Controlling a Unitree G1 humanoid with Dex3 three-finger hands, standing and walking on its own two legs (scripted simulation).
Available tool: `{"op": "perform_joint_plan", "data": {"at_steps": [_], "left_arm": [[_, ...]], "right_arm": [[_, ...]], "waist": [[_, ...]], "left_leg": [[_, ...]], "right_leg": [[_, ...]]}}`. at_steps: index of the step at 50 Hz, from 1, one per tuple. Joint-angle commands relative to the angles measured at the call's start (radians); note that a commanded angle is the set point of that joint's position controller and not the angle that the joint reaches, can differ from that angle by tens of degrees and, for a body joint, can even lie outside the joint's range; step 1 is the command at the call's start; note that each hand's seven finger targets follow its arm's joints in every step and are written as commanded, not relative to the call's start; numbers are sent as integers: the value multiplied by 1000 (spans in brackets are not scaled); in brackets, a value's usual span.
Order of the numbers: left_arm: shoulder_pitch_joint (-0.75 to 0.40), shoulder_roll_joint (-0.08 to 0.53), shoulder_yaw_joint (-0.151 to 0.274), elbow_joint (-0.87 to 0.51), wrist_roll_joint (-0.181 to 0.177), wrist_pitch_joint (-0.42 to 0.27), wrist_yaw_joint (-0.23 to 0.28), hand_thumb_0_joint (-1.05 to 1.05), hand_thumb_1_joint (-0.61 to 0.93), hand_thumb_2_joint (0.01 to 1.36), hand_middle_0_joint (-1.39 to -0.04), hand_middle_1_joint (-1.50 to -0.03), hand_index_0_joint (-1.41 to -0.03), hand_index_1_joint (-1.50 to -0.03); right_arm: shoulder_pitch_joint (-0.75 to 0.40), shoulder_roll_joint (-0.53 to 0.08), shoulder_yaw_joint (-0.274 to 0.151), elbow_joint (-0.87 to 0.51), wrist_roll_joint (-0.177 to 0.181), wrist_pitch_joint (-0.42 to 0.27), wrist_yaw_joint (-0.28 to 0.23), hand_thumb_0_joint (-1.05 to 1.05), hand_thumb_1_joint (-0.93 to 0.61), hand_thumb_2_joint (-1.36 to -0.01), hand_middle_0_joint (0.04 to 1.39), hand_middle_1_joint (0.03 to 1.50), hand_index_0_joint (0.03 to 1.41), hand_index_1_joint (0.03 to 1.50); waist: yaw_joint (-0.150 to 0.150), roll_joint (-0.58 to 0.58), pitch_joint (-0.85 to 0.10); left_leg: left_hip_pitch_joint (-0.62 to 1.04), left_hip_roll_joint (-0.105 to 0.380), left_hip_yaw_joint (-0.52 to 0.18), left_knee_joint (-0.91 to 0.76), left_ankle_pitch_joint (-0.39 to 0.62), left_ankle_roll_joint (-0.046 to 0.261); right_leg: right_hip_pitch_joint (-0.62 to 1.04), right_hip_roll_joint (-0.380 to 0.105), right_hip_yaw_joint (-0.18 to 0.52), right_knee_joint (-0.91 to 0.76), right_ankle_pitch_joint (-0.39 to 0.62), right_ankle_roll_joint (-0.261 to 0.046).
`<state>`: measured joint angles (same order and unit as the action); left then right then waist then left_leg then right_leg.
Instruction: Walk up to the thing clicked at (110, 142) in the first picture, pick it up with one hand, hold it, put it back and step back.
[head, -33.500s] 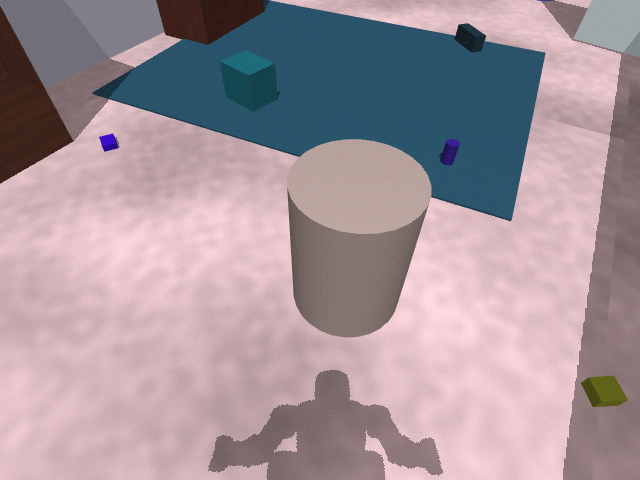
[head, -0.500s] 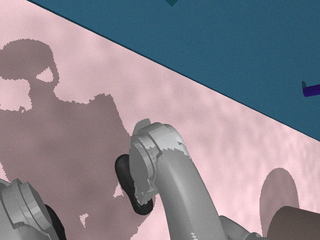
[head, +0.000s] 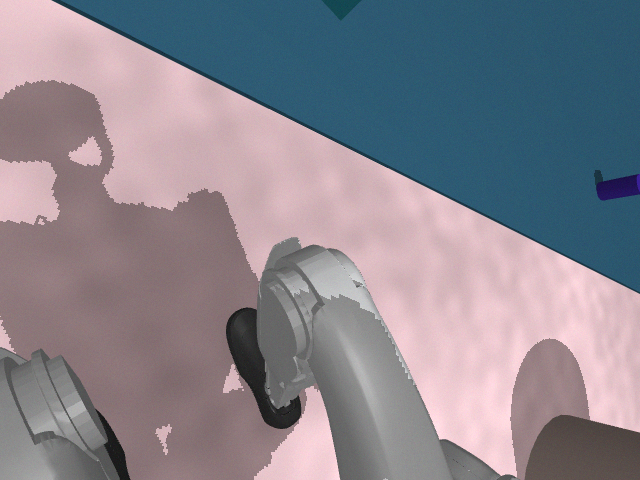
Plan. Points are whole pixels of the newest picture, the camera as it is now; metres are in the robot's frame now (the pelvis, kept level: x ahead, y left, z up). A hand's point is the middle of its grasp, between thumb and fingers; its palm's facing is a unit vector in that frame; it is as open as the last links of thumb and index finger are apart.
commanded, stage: close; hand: left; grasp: from above
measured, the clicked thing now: out of the picture +0.45 +0.31 -0.29
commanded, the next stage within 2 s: settle in 0.78 s
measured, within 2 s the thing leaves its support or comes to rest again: leaves its support in 1.22 s
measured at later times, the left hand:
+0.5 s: hand out of the picture +0.44 +0.32 -0.27, palm faces -0.40 -0.21 -0.89, open 12.3 cm
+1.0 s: hand out of the picture +0.44 +0.32 -0.27, palm faces -0.40 -0.21 -0.89, open 12.2 cm
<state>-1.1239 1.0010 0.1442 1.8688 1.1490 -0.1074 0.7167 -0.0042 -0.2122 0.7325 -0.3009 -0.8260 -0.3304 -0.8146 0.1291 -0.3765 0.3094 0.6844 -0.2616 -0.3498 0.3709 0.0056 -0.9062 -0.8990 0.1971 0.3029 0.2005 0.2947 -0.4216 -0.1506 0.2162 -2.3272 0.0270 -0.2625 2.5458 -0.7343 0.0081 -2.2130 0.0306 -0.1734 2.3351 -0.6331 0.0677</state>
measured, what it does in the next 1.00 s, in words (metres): stands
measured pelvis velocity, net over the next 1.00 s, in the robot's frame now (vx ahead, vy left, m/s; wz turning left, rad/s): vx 0.00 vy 0.00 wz -0.01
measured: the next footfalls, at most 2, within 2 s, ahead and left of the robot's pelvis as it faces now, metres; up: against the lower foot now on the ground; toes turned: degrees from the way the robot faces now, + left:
none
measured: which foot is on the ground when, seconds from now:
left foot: down 0.00-1.00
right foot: down 0.00-1.00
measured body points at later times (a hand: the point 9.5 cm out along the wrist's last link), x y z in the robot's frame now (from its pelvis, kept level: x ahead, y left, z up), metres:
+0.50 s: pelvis +0.00 +0.00 +0.01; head +0.29 +0.13 +0.32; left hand +0.45 +0.32 -0.22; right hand +0.04 -0.24 -0.03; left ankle +0.06 +0.12 -0.28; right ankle +0.12 -0.12 -0.28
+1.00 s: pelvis +0.00 +0.00 +0.01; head +0.29 +0.13 +0.32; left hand +0.46 +0.33 -0.22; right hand +0.04 -0.24 -0.03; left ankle +0.06 +0.12 -0.28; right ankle +0.12 -0.12 -0.28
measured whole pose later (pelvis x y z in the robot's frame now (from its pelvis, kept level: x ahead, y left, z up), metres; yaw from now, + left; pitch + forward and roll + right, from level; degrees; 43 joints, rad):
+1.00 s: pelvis +0.00 +0.00 +0.01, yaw +0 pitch +28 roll -16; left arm -1.13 1.01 0.08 1.82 1.10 -0.09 0.71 -0.02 -0.22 0.55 -0.52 -0.62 -0.49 -0.62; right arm 0.12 -0.38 0.33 0.64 -0.26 -0.34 0.35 0.01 -0.91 -0.90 0.20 0.30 0.20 0.29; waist -0.42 -0.15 0.23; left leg -2.31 0.03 -0.27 2.51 -0.73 0.00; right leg -2.19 0.03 -0.18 2.30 -0.63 0.07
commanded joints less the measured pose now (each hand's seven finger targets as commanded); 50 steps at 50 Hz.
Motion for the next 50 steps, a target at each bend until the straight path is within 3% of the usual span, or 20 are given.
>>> {"op": "perform_joint_plan", "data": {"at_steps": [1,10,12,22,23,27,29,30,32,35,38,42,44,47,48,50], "left_arm": [[-208,132,-36,-64,4,-1,27,0,-104,736,-400,-795,-406,-789],[-230,118,-61,-67,-15,7,25,0,35,727,-520,-762,-523,-759],[-230,137,-53,-62,-19,10,33,0,47,738,-543,-744,-539,-748],[-233,109,-71,-86,-48,19,13,0,136,728,-620,-710,-612,-718],[-219,117,-65,-79,-52,20,14,0,142,722,-617,-723,-613,-727],[-213,109,-68,-84,-60,21,8,0,174,754,-647,-721,-637,-732],[-212,98,-78,-89,-62,22,0,0,208,761,-676,-715,-665,-728],[-192,106,-64,-85,-63,20,3,0,222,784,-695,-703,-677,-721],[-219,106,-75,-95,-63,16,-4,0,261,744,-723,-684,-710,-698],[-194,112,-67,-92,-54,18,-6,0,291,778,-746,-685,-729,-704],[-207,98,-83,-85,-50,17,-9,0,330,781,-780,-682,-761,-702],[-181,113,-70,-78,-53,14,-10,0,400,821,-836,-684,-812,-709],[-177,104,-75,-75,-51,11,-12,0,434,793,-858,-670,-838,-692],[-186,108,-76,-79,-54,13,-13,0,509,849,-947,-781,-948,-783],[-161,119,-67,-78,-54,16,-11,0,532,881,-972,-782,-967,-790],[-177,109,-67,-95,-58,19,-16,0,583,887,-1006,-782,-1004,-788]], "right_arm": [[194,-343,-89,19,2,-4,-9,0,-890,-901,199,300,199,300],[197,-349,-82,4,-7,-10,-10,0,-892,-901,199,300,199,300],[188,-354,-82,8,0,-11,-17,0,-893,-903,199,300,199,300],[207,-351,-78,-2,-2,-13,-11,0,-893,-903,199,300,199,300],[207,-355,-81,4,3,-10,-15,0,-893,-903,199,300,199,300],[204,-344,-76,5,6,-8,-18,0,-892,-902,199,300,199,300],[203,-336,-72,-4,5,-9,-17,0,-892,-902,199,300,199,300],[215,-347,-79,5,7,-4,-20,0,-889,-901,199,300,199,300],[202,-346,-75,4,7,-7,-20,0,-891,-902,199,300,199,300],[205,-346,-76,-6,11,0,-24,0,-888,-901,199,300,199,300],[208,-345,-72,-6,5,1,-24,0,-891,-902,199,300,199,300],[211,-351,-73,-6,10,4,-29,0,-887,-901,199,300,199,300],[207,-348,-70,-8,5,4,-28,0,-887,-901,199,300,199,300],[212,-354,-72,-13,2,5,-30,0,-913,-906,199,300,199,300],[206,-350,-75,-14,9,10,-33,0,-912,-906,199,300,199,300],[223,-336,-72,-3,10,13,-34,0,-912,-906,199,300,199,300]], "waist": [[-75,519,-585],[-94,494,-569],[-82,484,-565],[-95,499,-595],[-82,502,-593],[-77,500,-604],[-87,489,-584],[-73,505,-601],[-82,514,-573],[-68,527,-596],[-91,502,-583],[-71,504,-578],[-76,503,-580],[-83,492,-579],[-63,493,-596],[-62,520,-612]], "left_leg": [[467,30,68,-285,231,-17],[460,27,71,-287,198,-13],[445,30,72,-287,176,-14],[471,29,71,-294,222,-13],[464,30,74,-301,215,-14],[455,30,72,-293,219,-12],[454,29,72,-294,203,-10],[467,30,71,-309,221,-14],[468,31,60,-315,193,-17],[487,32,56,-322,218,-21],[473,29,66,-309,215,-15],[466,29,63,-321,215,-17],[474,29,62,-319,212,-18],[464,28,67,-319,199,-14],[457,29,78,-310,210,-13],[481,27,73,-319,235,-17]], "right_leg": [[362,45,-117,-171,249,-75],[374,43,-118,-196,230,-71],[371,42,-112,-200,217,-70],[413,47,-113,-209,257,-71],[412,49,-111,-216,248,-73],[410,49,-113,-212,249,-73],[404,49,-112,-212,241,-72],[410,50,-114,-214,245,-76],[381,45,-118,-202,223,-78],[386,48,-119,-199,236,-82],[401,51,-117,-206,246,-77],[392,50,-117,-209,233,-80],[388,50,-119,-208,232,-78],[407,51,-117,-217,230,-76],[422,56,-110,-225,239,-76],[413,51,-114,-215,251,-78]]}}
